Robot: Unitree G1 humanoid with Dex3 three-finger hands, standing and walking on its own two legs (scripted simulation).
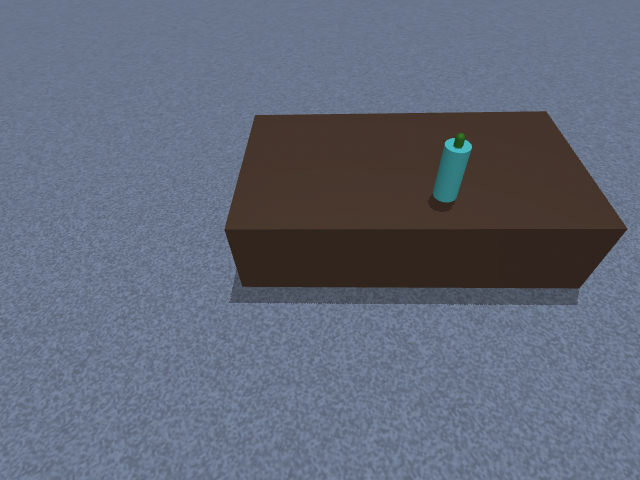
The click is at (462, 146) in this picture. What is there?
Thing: necked bottle
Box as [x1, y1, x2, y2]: [433, 133, 471, 201]
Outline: 462,133 457,134 454,138 448,139 444,145 433,190 433,195 441,201 453,200 456,197 471,148 470,143 464,139 464,135
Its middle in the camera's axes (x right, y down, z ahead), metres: +0.43 -0.25 +1.28
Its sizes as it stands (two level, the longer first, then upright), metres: 0.083 0.083 0.246
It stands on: a support 0.33 m high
